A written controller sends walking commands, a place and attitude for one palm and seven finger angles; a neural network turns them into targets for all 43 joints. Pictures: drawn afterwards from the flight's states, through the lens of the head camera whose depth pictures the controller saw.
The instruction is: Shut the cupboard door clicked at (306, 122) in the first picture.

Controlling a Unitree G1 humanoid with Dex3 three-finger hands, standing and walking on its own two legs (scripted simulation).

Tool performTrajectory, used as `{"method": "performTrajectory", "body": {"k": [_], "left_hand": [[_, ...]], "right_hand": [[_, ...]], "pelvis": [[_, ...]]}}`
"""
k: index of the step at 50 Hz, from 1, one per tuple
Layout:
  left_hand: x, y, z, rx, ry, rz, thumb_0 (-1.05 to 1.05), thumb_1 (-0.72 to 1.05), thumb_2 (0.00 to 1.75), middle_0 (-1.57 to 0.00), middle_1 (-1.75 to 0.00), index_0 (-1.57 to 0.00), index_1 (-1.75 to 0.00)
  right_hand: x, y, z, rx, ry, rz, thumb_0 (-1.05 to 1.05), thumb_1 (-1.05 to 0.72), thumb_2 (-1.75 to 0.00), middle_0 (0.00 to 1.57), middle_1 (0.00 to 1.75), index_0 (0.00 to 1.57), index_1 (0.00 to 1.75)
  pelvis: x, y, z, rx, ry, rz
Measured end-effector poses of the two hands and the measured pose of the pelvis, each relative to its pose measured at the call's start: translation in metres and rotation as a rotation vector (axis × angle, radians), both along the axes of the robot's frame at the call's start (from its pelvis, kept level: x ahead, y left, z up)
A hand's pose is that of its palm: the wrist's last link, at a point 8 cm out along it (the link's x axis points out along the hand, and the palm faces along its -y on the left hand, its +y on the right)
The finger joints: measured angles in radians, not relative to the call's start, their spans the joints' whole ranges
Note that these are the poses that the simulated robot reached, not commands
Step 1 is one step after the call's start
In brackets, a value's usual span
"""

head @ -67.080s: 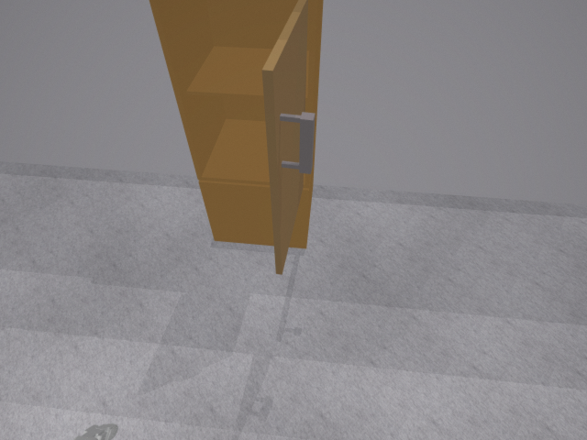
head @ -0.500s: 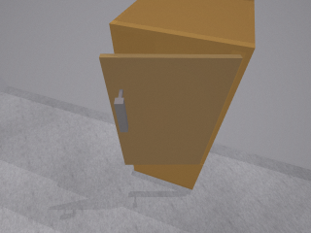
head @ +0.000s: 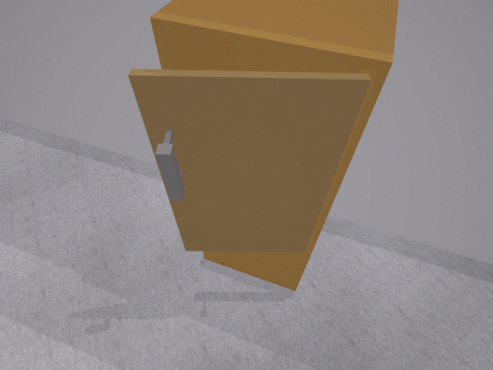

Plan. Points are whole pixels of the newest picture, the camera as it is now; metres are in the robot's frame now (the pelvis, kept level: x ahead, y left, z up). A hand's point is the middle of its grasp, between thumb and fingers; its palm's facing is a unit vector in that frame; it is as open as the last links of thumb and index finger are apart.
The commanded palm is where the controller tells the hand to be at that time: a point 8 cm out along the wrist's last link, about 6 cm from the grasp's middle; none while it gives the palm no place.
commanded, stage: come to a stop and stand still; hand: left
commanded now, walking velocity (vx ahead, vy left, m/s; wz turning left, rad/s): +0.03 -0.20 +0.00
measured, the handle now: (173, 165) +0.45 +0.17 +0.05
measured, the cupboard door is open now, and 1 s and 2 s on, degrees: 19 19 19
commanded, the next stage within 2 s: look again from close up in 1.54 s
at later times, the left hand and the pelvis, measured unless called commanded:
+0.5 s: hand out of the picture +0.00 +0.15 -0.17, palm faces +0.04 -0.98 -0.18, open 7.3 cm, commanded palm none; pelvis +0.00 -0.01 +0.01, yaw +0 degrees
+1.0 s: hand out of the picture -0.01 +0.13 -0.16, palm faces -0.02 -0.98 -0.22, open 7.3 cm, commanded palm none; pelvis -0.01 -0.04 +0.01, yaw -1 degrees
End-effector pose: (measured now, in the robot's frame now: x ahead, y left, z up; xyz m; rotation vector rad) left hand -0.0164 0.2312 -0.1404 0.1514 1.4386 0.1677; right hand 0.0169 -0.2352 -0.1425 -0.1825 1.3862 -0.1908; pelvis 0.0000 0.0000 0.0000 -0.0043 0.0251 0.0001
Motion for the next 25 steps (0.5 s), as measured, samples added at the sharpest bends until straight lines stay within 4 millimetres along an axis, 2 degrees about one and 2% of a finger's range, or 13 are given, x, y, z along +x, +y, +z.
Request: {"method": "performTrajectory", "body": {"k": [3, 6, 12, 18, 25], "left_hand": [[-0.011, -0.012, -0.001, -0.013, 0.013, 0.027, 0.0, 0.91, 0.9, -0.2, -0.3, -0.2, -0.3], [-0.021, -0.024, -0.004, -0.036, 0.036, 0.043, 0.0, 0.91, 0.9, -0.2, -0.3, -0.2, -0.3], [-0.03, -0.038, -0.016, -0.089, 0.069, 0.049, 0.0, 0.91, 0.9, -0.2, -0.3, -0.2, -0.3], [-0.01, -0.04, -0.012, -0.087, 0.03, 0.043, 0.0, 0.91, 0.9, -0.2, -0.3, -0.2, -0.3], [0.013, -0.033, 0.001, -0.022, -0.056, 0.004, 0.01, 0.92, 0.9, -0.2, -0.3, -0.2, -0.3]], "right_hand": [[0.007, -0.01, 0.005, -0.02, 0.004, 0.009, 0.01, -0.91, -0.9, 0.2, 0.3, 0.2, 0.3], [0.022, -0.015, 0.011, -0.036, -0.025, 0.023, 0.01, -0.91, -0.9, 0.2, 0.3, 0.2, 0.3], [0.06, -0.003, 0.016, -0.031, -0.141, 0.047, 0.01, -0.91, -0.9, 0.2, 0.3, 0.2, 0.3], [0.069, 0.019, 0.019, 0.02, -0.183, 0.072, 0.0, -0.91, -0.9, 0.2, 0.3, 0.2, 0.3], [0.065, 0.009, 0.015, 0.051, -0.196, 0.065, -0.01, -0.94, -0.9, 0.2, 0.3, 0.2, 0.3]], "pelvis": [[0.001, -0.006, 0.001, -0.004, 0.001, 0.005], [0.002, -0.01, 0.003, -0.01, 0.004, 0.001], [0.008, -0.009, -0.001, -0.033, -0.004, -0.012], [0.009, -0.009, 0.006, 0.007, -0.027, -0.02], [0.004, -0.014, 0.009, 0.0, -0.026, -0.007]]}}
